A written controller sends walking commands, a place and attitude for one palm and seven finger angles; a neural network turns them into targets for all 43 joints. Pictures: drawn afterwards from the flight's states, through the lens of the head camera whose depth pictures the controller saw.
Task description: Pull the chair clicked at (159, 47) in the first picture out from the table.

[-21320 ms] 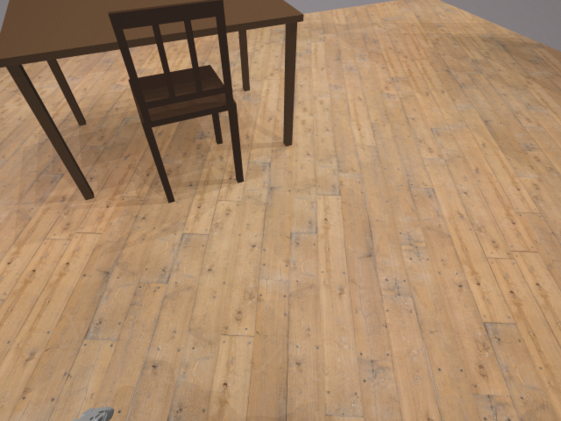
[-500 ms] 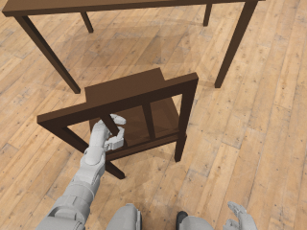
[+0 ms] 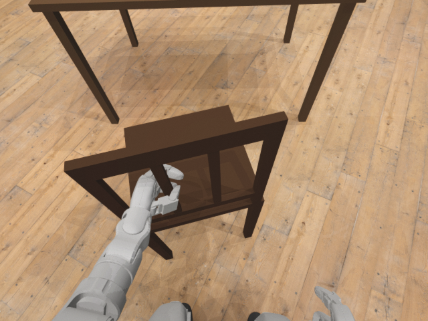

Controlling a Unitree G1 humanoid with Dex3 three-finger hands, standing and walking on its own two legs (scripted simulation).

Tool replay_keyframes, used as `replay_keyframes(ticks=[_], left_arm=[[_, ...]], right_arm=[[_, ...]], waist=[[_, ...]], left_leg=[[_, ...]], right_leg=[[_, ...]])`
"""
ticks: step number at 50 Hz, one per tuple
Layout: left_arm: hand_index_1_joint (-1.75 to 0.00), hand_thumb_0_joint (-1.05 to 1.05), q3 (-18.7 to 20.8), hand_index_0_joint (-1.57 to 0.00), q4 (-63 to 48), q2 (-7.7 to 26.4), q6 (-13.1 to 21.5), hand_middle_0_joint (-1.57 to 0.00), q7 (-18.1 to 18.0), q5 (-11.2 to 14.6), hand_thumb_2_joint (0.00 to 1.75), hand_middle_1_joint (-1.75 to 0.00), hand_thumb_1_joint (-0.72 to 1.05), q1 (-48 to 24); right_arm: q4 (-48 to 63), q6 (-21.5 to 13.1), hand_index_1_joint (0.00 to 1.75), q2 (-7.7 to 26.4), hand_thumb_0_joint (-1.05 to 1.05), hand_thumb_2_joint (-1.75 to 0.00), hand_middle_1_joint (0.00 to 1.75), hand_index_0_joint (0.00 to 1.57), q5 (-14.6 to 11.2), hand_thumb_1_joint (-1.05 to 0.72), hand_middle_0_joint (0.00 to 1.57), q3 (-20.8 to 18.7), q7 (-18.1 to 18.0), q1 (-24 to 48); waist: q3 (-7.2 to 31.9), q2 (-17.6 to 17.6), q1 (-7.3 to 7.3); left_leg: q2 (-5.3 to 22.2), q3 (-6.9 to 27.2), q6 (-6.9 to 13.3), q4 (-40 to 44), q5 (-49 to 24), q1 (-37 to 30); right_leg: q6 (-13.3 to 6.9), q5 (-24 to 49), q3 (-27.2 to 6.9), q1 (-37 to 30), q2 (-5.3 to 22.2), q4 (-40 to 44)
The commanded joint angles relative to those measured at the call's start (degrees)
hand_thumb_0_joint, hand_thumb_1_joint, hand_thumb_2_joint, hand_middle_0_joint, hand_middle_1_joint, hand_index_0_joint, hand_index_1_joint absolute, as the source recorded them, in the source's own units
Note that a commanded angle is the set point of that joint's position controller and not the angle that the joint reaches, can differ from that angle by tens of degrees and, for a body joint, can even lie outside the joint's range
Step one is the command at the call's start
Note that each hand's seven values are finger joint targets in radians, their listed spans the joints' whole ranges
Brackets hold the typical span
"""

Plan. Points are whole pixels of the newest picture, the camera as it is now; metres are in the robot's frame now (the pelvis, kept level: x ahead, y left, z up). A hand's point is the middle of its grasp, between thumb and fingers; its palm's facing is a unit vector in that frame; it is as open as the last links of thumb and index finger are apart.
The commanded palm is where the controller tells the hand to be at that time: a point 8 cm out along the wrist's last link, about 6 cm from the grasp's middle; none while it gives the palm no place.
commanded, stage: stop walking, hand still on the chair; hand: left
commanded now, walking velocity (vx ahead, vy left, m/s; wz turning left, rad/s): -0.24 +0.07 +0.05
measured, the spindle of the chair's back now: (168, 190) +0.37 +0.13 -0.08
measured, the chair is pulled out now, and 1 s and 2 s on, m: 0.54 0.61 0.61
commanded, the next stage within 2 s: open the thumb and straighten the fingers in 0.98 s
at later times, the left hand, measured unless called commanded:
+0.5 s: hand (167, 231) +0.27 +0.11 -0.05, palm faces -0.06 -0.98 -0.18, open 5.3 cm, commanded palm +0.26 +0.16 -0.03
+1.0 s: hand (167, 231) +0.27 +0.11 -0.05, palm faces -0.06 -0.98 -0.19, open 5.4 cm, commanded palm +0.25 +0.17 -0.03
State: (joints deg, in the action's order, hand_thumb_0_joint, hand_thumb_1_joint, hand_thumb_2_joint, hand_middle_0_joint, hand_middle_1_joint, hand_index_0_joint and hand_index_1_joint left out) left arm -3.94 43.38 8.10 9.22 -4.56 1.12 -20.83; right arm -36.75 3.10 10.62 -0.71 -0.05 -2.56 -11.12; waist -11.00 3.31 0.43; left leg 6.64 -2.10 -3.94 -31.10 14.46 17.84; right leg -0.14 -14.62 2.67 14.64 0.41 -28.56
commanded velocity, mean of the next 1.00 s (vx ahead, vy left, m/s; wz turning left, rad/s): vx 0.05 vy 0.00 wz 0.00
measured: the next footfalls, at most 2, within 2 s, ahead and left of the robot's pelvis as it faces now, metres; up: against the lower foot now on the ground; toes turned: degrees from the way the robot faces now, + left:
none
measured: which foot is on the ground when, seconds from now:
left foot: down 0.00-1.00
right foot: down 0.00-1.00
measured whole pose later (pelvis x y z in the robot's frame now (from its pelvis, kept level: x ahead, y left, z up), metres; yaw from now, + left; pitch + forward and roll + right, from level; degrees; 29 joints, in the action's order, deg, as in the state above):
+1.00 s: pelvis -0.03 +0.01 +0.01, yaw +1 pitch -2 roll +0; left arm -5.1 45.0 6.6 5.6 -5.4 1.0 -14.0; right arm -38.7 2.4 13.0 -1.3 -0.2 -5.8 -10.2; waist -5.4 1.1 2.0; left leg 3.1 -2.4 -2.2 -25.9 15.8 8.0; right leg 0.7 -12.6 2.5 12.7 2.4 -27.2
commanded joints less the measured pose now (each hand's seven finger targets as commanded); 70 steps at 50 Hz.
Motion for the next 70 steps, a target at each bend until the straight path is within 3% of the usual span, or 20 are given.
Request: replay_keyframes(ticks=[1,2,3,6,10,12,14,16,22,30,35,53,54,55,57,59,61,65,66,70], left_arm=[[-1.45,0.00,1.38,-0.50,-6.22,6.50,4.59,-0.50,0.56,-1.46,0.90,-1.45,0.90,-14.95],[-1.45,0.00,4.79,-0.50,-3.50,9.70,3.62,-0.50,-0.09,-0.62,0.90,-1.45,0.90,-14.94],[-1.45,0.00,5.16,-0.50,-2.09,9.27,2.99,-0.50,-0.02,-0.31,0.90,-1.45,0.90,-14.12],[-1.45,0.00,6.98,-0.50,-10.71,10.33,3.32,-0.50,-0.82,-0.03,0.90,-1.45,0.90,-16.80],[-1.45,0.00,6.15,-0.50,-9.85,8.84,1.35,-0.50,-1.61,1.08,0.90,-1.45,0.90,-14.83],[-1.45,0.00,4.47,-0.50,-11.69,6.66,0.60,-0.50,-1.53,1.63,0.90,-1.45,0.90,-16.06],[-1.45,0.00,2.08,-0.50,-10.53,4.07,-0.38,-0.50,-0.90,1.65,0.90,-1.45,0.90,-16.17],[-1.45,0.00,0.40,-0.50,-9.57,2.06,-0.27,-0.50,-0.60,1.11,0.90,-1.45,0.90,-17.50],[-1.45,0.00,0.72,-0.50,-7.24,3.18,0.04,-0.50,-1.03,0.71,0.90,-1.45,0.90,-16.05],[-1.45,0.00,1.47,-0.50,-6.17,4.40,0.70,-0.50,-0.97,0.34,0.90,-1.45,0.90,-9.65],[-1.45,0.00,1.04,-0.50,-7.09,4.31,1.17,-0.50,-0.58,0.24,0.90,-1.45,0.90,-7.48],[-1.45,0.00,0.93,-0.50,-11.17,3.95,-0.08,-0.50,-1.04,0.47,0.90,-1.45,0.90,-7.39],[-1.45,0.00,5.17,-0.50,-11.85,9.07,0.02,-0.50,-1.62,0.38,0.90,-1.45,0.90,-5.92],[-1.45,0.00,1.08,-0.50,-6.19,3.19,-1.28,-0.50,-0.09,1.70,0.84,-1.45,0.78,0.12],[-1.45,0.00,3.87,-0.50,-14.52,7.04,1.12,-0.50,0.78,1.23,0.73,-1.45,0.54,-7.67],[-1.45,0.00,5.16,-0.50,-16.09,8.69,1.96,-0.50,0.77,0.61,0.61,-1.45,0.30,-3.89],[-1.45,0.00,2.36,-0.50,-17.70,5.73,1.47,-0.50,1.28,0.04,0.49,-1.45,0.05,-4.83],[-1.38,0.00,0.89,-0.47,-14.99,2.98,-2.08,-0.47,1.97,0.39,0.26,-1.38,-0.43,-4.08],[-1.30,0.00,9.25,-0.45,-15.96,12.98,-2.61,-0.45,1.56,0.26,0.20,-1.30,-0.55,-6.44],[-1.01,0.00,4.33,-0.35,-17.76,5.46,-4.59,-0.35,2.78,1.32,0.20,-1.01,-0.55,-4.81]], right_arm=[[5.15,-1.81,0.30,8.16,0.00,-0.90,0.30,0.20,-0.89,-0.90,0.20,-2.22,-1.56,-1.56],[4.76,-1.57,0.30,9.37,0.00,-0.90,0.30,0.20,-1.57,-0.90,0.20,-3.29,-2.48,-1.40],[5.21,-1.55,0.30,9.66,0.00,-0.90,0.30,0.20,-1.64,-0.90,0.20,-3.37,-2.84,0.33],[5.71,-2.24,0.30,7.20,0.00,-0.90,0.30,0.20,-1.22,-0.90,0.20,-0.96,-3.00,2.49],[4.86,-2.35,0.30,7.68,0.00,-0.90,0.30,0.20,-1.05,-0.90,0.20,-0.93,-3.88,0.55],[5.48,-2.44,0.30,9.28,0.00,-0.90,0.30,0.20,-0.84,-0.90,0.20,-1.93,-3.98,0.43],[5.64,-1.73,0.30,10.05,0.00,-0.90,0.30,0.20,-1.24,-0.90,0.20,-2.34,-3.61,-0.80],[5.34,-2.03,0.30,8.41,0.00,-0.90,0.30,0.20,-0.78,-0.90,0.20,-1.13,-3.37,0.53],[5.01,-2.64,0.30,8.44,0.00,-0.90,0.30,0.20,-1.03,-0.90,0.20,-1.34,-3.22,-0.75],[2.96,-4.07,0.30,8.83,0.00,-0.90,0.30,0.20,-0.51,-0.90,0.20,-1.57,-3.44,-1.21],[2.51,-4.06,0.30,8.63,0.00,-0.90,0.30,0.20,-0.36,-0.90,0.20,-1.79,-3.57,-0.82],[5.38,-2.38,0.30,8.10,0.00,-0.90,0.30,0.20,-0.64,-0.90,0.20,-1.54,-3.62,1.97],[4.82,-2.40,0.30,8.74,0.00,-0.90,0.30,0.20,-0.70,-0.90,0.20,-1.98,-3.87,1.36],[3.57,-2.47,0.30,11.14,0.00,-0.90,0.30,0.20,-2.59,-0.90,0.20,-2.25,-1.63,-1.86],[4.94,-3.86,0.30,11.43,0.00,-0.90,0.30,0.20,-2.11,-0.90,0.20,-2.60,-0.79,-0.22],[5.05,-5.55,0.30,10.77,0.00,-0.90,0.30,0.20,-1.74,-0.90,0.20,-2.68,-0.04,-0.71],[5.51,-6.42,0.30,10.50,0.00,-0.90,0.30,0.20,-1.45,-0.90,0.20,-2.39,0.79,-1.10],[5.69,-7.34,0.30,11.27,0.00,-0.90,0.30,0.20,-1.43,-0.90,0.20,-2.94,1.58,-2.62],[5.28,-7.05,0.30,12.51,0.00,-0.90,0.30,0.20,-1.29,-0.90,0.20,-3.32,1.23,-3.33],[6.75,-7.96,0.30,11.61,0.00,-0.90,0.30,0.20,-1.24,-0.90,0.20,-3.04,0.82,-3.10]], waist=[[26.12,-7.32,2.06],[28.65,-19.70,1.49],[28.75,-20.73,0.37],[27.39,-10.86,0.38],[27.07,-10.45,1.07],[25.95,-5.14,0.33],[22.38,-2.26,0.13],[21.82,4.81,0.60],[19.84,-2.66,0.56],[19.59,-4.40,0.52],[21.89,-5.64,0.75],[21.88,-3.47,0.37],[21.39,-2.12,0.29],[21.81,-10.56,4.85],[24.55,-9.72,4.00],[24.16,-2.54,2.87],[24.79,-0.09,3.53],[25.11,-4.24,4.02],[27.10,-5.02,3.10],[27.73,-5.39,3.36]], left_leg=[[2.63,0.90,2.50,-8.45,-12.45,-4.82],[-1.59,1.92,1.41,-14.09,7.95,0.89],[-2.81,4.98,1.92,-19.47,12.85,3.52],[-3.06,5.69,2.77,-14.60,10.89,2.60],[-3.31,2.24,3.38,3.56,-3.38,-6.04],[1.15,5.93,5.32,6.54,-13.62,-9.59],[3.35,7.05,6.84,7.14,-8.94,-10.09],[2.24,6.89,7.36,8.68,-5.49,-7.26],[-0.15,4.25,6.25,9.29,6.05,-6.47],[0.73,3.70,5.01,6.88,-14.90,-9.98],[0.68,2.60,4.33,5.65,-20.37,-12.12],[0.54,2.86,4.31,7.55,-15.03,-11.74],[0.52,2.77,4.36,7.85,-14.62,-11.34],[-3.55,0.55,4.65,6.88,-9.04,-3.36],[-4.32,-0.30,5.25,5.19,-6.98,-1.00],[-5.02,-0.58,5.06,4.33,-6.42,-0.56],[-5.52,-0.81,4.90,2.93,-6.14,0.08],[-5.41,-0.06,4.92,0.90,-4.67,2.55],[-5.39,0.18,5.02,0.66,-3.62,3.52],[-5.62,-0.07,4.90,0.03,-4.44,4.11]], right_leg=[[-3.45,42.72,-7.27,-16.40,11.92,6.60],[-6.58,52.11,-10.52,-18.70,16.38,3.61],[-7.47,55.18,-9.79,-18.49,18.58,2.34],[-7.03,45.89,-7.73,-17.18,18.01,0.49],[-3.34,29.37,-4.70,-15.70,13.61,-0.82],[-0.64,16.16,-3.54,-12.11,9.01,-1.03],[0.46,1.16,-3.39,-6.97,5.93,1.81],[0.65,-1.51,-1.06,-7.98,4.65,1.06],[-0.58,-10.43,-3.52,-5.54,5.04,6.07],[-1.18,13.33,-3.23,-8.02,5.81,4.05],[-1.44,25.46,-3.64,-10.43,7.08,2.38],[-1.21,18.09,-3.78,-9.91,6.82,4.11],[-1.08,18.00,-3.86,-9.96,6.81,4.71],[-0.27,14.91,0.76,-5.74,3.66,2.90],[-0.41,15.06,-0.07,-5.10,3.55,0.74],[-0.63,13.57,-0.23,-3.97,3.33,0.19],[-0.67,12.58,0.22,-1.48,2.79,-0.57],[-0.29,10.49,1.18,1.77,1.98,-2.45],[-0.16,10.13,0.43,0.30,2.11,-3.02],[-0.04,10.29,1.16,1.43,1.80,-4.49]])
